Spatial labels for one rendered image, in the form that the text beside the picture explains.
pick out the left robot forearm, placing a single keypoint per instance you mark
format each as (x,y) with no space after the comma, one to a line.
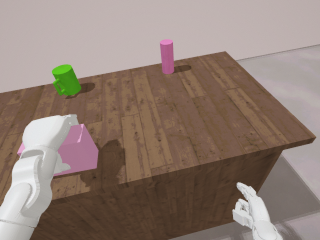
(30,193)

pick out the left robot hand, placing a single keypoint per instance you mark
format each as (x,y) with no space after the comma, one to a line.
(50,132)

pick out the sponge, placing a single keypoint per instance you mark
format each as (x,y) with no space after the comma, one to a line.
(78,150)

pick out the table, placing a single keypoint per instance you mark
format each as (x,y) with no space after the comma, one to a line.
(171,148)

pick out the right robot forearm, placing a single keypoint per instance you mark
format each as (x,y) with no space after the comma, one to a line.
(264,230)

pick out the right robot hand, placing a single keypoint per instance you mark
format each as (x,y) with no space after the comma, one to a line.
(253,210)

